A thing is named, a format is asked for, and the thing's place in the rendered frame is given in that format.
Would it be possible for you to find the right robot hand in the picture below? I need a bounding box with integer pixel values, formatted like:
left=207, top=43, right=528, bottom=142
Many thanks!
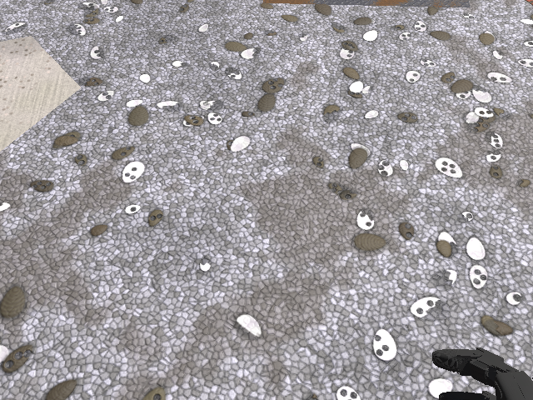
left=432, top=347, right=533, bottom=400

